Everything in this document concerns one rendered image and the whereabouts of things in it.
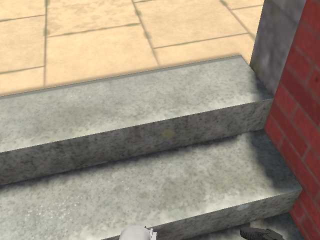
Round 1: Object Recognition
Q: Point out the robot right hand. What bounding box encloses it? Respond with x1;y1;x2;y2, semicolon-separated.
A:
240;227;285;240

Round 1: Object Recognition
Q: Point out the robot left thigh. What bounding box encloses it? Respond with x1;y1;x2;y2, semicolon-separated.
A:
119;225;158;240

